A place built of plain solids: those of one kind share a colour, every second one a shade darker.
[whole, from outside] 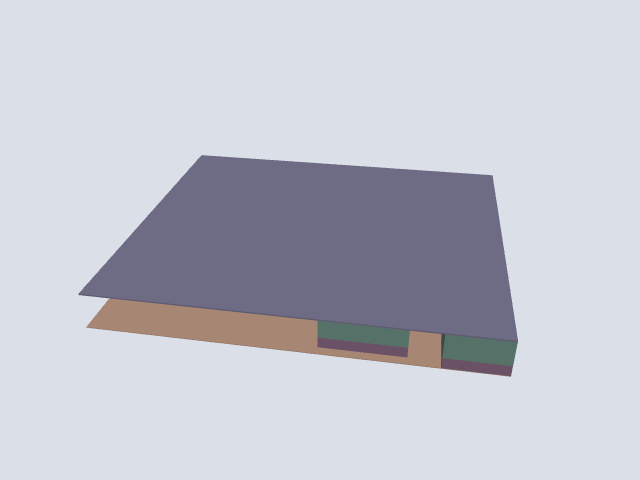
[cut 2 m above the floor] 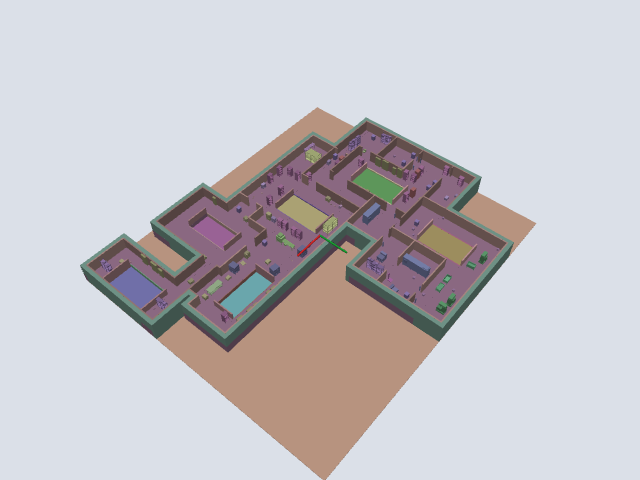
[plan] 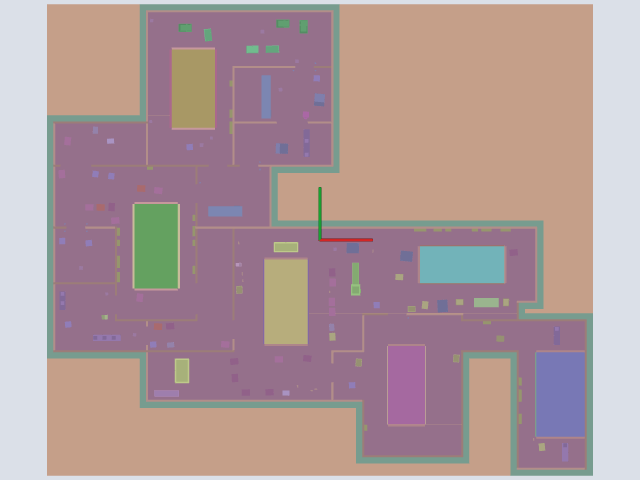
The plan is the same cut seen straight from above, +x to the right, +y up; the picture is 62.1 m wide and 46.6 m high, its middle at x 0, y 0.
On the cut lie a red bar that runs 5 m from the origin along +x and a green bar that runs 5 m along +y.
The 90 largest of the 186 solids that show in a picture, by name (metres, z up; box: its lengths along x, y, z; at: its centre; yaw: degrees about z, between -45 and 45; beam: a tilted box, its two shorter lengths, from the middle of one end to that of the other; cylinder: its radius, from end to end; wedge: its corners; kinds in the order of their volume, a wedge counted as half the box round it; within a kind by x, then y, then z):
{
 "floor_1": {"box": [8.3, 8.2, 1.5], "at": [-22.35, -0.6, -0.75]},
 "floor_2": {"box": [11.9, 1.2, 1.5], "at": [-20.55, 11.5, -0.75]},
 "floor_3": {"box": [2.9, 6.4, 1.5], "at": [-16.05, 15.3, -0.75]},
 "floor_4": {"box": [21.0, 5.4, 1.5], "at": [-16.0, -7.4, -0.75]},
 "floor_5": {"box": [22.4, 3.0, 1.5], "at": [-15.3, 5.0, -0.75]},
 "floor_6": {"box": [28.4, 4.4, 1.5], "at": [-12.3, 8.7, -0.75]},
 "floor_7": {"box": [33.0, 1.2, 1.5], "at": [-10.0, -10.9, -0.75]},
 "floor_8": {"box": [8.1, 2.8, 1.5], "at": [-9.55, -3.3, -0.75]},
 "floor_9": {"box": [9.5, 1.6, 1.5], "at": [-8.85, 2.7, -0.75]},
 "floor_10": {"box": [19.4, 4.4, 1.5], "at": [-7.8, 20.7, -0.75]},
 "floor_11": {"box": [24.0, 4.8, 1.5], "at": [-5.5, -13.9, -0.75]},
 "floor_12": {"box": [11.9, 7.6, 1.5], "at": [-4.05, 14.7, -0.75]},
 "floor_13": {"box": [23.3, 1.4, 1.5], "at": [-1.95, -1.2, -0.75]},
 "floor_14": {"box": [53.0, 0.2, 1.5], "at": [0.0, -10.2, -0.75]},
 "floor_15": {"box": [35.3, 2.4, 1.5], "at": [4.05, 0.7, -0.75]},
 "floor_16": {"box": [10.8, 2.4, 1.5], "at": [4.3, -3.1, -0.75]},
 "floor_17": {"box": [3.0, 1.6, 1.5], "at": [5.0, -17.1, -0.75]},
 "floor_18": {"box": [11.0, 3.8, 1.5], "at": [9.0, -19.8, -0.75]},
 "floor_19": {"box": [21.0, 0.4, 1.5], "at": [9.4, -6.9, -0.75]},
 "floor_20": {"box": [22.8, 2.4, 1.5], "at": [10.3, -5.5, -0.75]},
 "floor_21": {"box": [4.2, 6.4, 1.5], "at": [12.4, -14.7, -0.75]},
 "floor_22": {"box": [27.6, 3.0, 1.5], "at": [12.7, -8.6, -0.75]},
 "floor_23": {"box": [10.6, 0.6, 1.5], "at": [15.6, -11.2, -0.75]},
 "floor_24": {"box": [16.2, 0.6, 1.5], "at": [18.4, -10.6, -0.75]},
 "floor_25": {"box": [2.4, 7.6, 1.5], "at": [19.7, -15.3, -0.75]},
 "floor_26": {"box": [3.8, 3.8, 1.5], "at": [19.8, -2.4, -0.75]},
 "floor_27": {"box": [8.0, 3.8, 1.5], "at": [22.5, -21.0, -0.75]},
 "wall_rim_1": {"box": [0.6, 22.4, 5.0], "at": [-26.2, 0.3, 1.0]},
 "wall_rim_2": {"box": [9.6, 0.6, 5.0], "at": [-21.7, -11.2, 1.0]},
 "wall_rim_3": {"box": [9.6, 0.6, 5.0], "at": [-21.7, 11.8, 1.0]},
 "wall_rim_4": {"box": [0.6, 4.2, 5.0], "at": [-17.2, -13.6, 1.0]},
 "wall_rim_5": {"box": [0.6, 10.2, 5.0], "at": [-17.2, 17.2, 1.0]},
 "wall_rim_6": {"box": [19.4, 0.6, 5.0], "at": [-7.8, 22.6, 1.0]},
 "wall_rim_7": {"box": [21.6, 0.6, 5.0], "at": [-6.7, -16.0, 1.0]},
 "wall_rim_8": {"box": [0.6, 4.6, 5.0], "at": [-4.4, 4.2, 1.0]},
 "wall_rim_9": {"box": [6.6, 0.6, 5.0], "at": [-1.4, 6.8, 1.0]},
 "wall_rim_10": {"box": [0.6, 15.2, 5.0], "at": [1.6, 14.7, 1.0]},
 "wall_rim_11": {"box": [0.6, 4.8, 5.0], "at": [3.8, -18.7, 1.0]},
 "wall_rim_12": {"box": [26.4, 0.6, 5.0], "at": [8.5, 1.6, 1.0]},
 "wall_rim_13": {"box": [11.0, 0.6, 5.0], "at": [9.0, -21.4, 1.0]},
 "wall_rim_14": {"box": [0.6, 9.6, 5.0], "at": [14.2, -16.3, 1.0]},
 "wall_rim_15": {"box": [5.2, 0.6, 5.0], "at": [16.5, -11.2, 1.0]},
 "wall_rim_16": {"box": [0.6, 10.8, 5.0], "at": [18.8, -16.9, 1.0]},
 "wall_rim_17": {"box": [2.4, 0.6, 5.0], "at": [20.5, -6.4, 1.0]},
 "wall_rim_18": {"box": [0.6, 7.4, 5.0], "at": [21.4, -2.4, 1.0]},
 "wall_rim_19": {"box": [8.0, 0.6, 5.0], "at": [22.5, -22.6, 1.0]},
 "wall_rim_20": {"box": [7.2, 0.6, 5.0], "at": [22.9, -7.4, 1.0]},
 "wall_rim_21": {"box": [0.6, 14.6, 5.0], "at": [26.2, -15.0, 1.0]},
 "ceil_all_1": {"box": [53.0, 45.8, 0.2], "at": [0.0, 0.0, 3.6]},
 "wall_1": {"box": [0.2, 22.4, 5.0], "at": [-25.8, 0.3, 1.0]},
 "wall_2": {"box": [6.2, 0.2, 5.0], "at": [-22.8, -4.2, 1.0]},
 "wall_3": {"box": [9.2, 0.2, 5.0], "at": [-21.3, 11.4, 1.0]},
 "wall_4": {"box": [0.2, 6.7, 5.0], "at": [-19.8, -2.05, 1.0]},
 "wall_5": {"box": [17.6, 0.2, 5.0], "at": [-17.1, -10.8, 1.0]},
 "wall_6": {"box": [0.2, 5.5, 5.0], "at": [-16.8, -12.95, 1.0]},
 "wall_7": {"box": [0.2, 15.2, 5.0], "at": [-16.8, 14.7, 1.0]},
 "wall_8": {"box": [11.4, 0.2, 5.0], "at": [-16.5, 7.2, 1.0]},
 "wall_9": {"box": [8.0, 0.2, 5.0], "at": [-15.9, -7.8, 1.0]},
 "wall_10": {"box": [0.2, 7.8, 5.0], "at": [-12.0, -0.3, 1.0]},
 "wall_11": {"box": [0.2, 9.1, 5.0], "at": [-8.4, -3.25, 1.0]},
 "wall_12": {"box": [0.2, 9.8, 5.0], "at": [-8.4, 12.0, 1.0]},
 "wall_13": {"box": [18.2, 0.2, 5.0], "at": [-7.8, 22.2, 1.0]},
 "wall_14": {"box": [4.3, 0.2, 5.0], "at": [-6.35, 11.4, 1.0]},
 "wall_15": {"box": [21.2, 0.2, 5.0], "at": [-6.3, -15.6, 1.0]},
 "wall_16": {"box": [6.1, 0.2, 5.0], "at": [-5.45, 16.8, 1.0]},
 "wall_17": {"box": [0.2, 6.2, 5.0], "at": [-4.8, 4.2, 1.0]},
 "wall_18": {"box": [7.3, 0.2, 5.0], "at": [-2.35, 7.2, 1.0]},
 "wall_19": {"box": [0.2, 15.2, 5.0], "at": [1.2, 14.7, 1.0]},
 "wall_20": {"box": [3.2, 0.2, 5.0], "at": [2.7, -10.8, 1.0]},
 "wall_21": {"box": [0.2, 5.6, 5.0], "at": [4.2, -18.3, 1.0]},
 "wall_22": {"box": [0.2, 3.8, 5.0], "at": [4.2, -9.0, 1.0]},
 "wall_23": {"box": [33.2, 0.2, 5.0], "at": [4.5, 1.2, 1.0]},
 "wall_24": {"box": [9.8, 0.2, 5.0], "at": [9.0, -21.0, 1.0]},
 "wall_25": {"box": [5.5, 0.2, 5.0], "at": [11.15, -7.2, 1.0]},
 "wall_26": {"box": [0.2, 10.4, 5.0], "at": [13.8, -15.9, 1.0]},
 "wall_27": {"box": [5.6, 0.2, 5.0], "at": [16.5, -10.8, 1.0]},
 "wall_28": {"box": [0.2, 11.6, 5.0], "at": [19.2, -16.5, 1.0]},
 "wall_29": {"box": [12.2, 0.2, 5.0], "at": [19.8, -7.8, 1.0]},
 "wall_30": {"box": [0.2, 7.4, 5.0], "at": [21.0, -2.4, 1.0]},
 "wall_31": {"box": [6.8, 0.2, 5.0], "at": [22.5, -22.2, 1.0]},
 "wall_32": {"box": [0.2, 14.6, 5.0], "at": [25.8, -15.0, 1.0]},
 "floor_base_1": {"box": [53.0, 45.8, 0.1], "at": [0.0, 0.0, -1.55]},
 "floor_mixer_bed_1": {"box": [4.2, 7.6, 1.5], "at": [-12.3, 14.7, -0.75]},
 "floor_prover_bed_1": {"box": [4.2, 8.2, 1.32], "at": [-15.9, -0.6, -0.84]},
 "floor_cooler_base_1": {"box": [4.2, 8.2, 1.3], "at": [-3.3, -6.0, -0.85]},
 "floor_dock_well_1": {"box": [4.7, 8.2, 0.88], "at": [23.35, -15.0, -1.06]},
 "floor_belt_bed_1": {"box": [8.2, 3.6, 0.82], "at": [13.8, -2.4, -1.09]},
 "floor_sorter_bed_1": {"box": [3.6, 7.6, 0.74], "at": [8.4, -14.1, -1.13]},
 "machine_1": {"box": [3.3, 1.0, 1.7], "at": [-9.2, 2.77, 1.15]},
 "machine_2": {"box": [0.9, 4.2, 1.65], "at": [-5.23, 13.9, 1.07]}
}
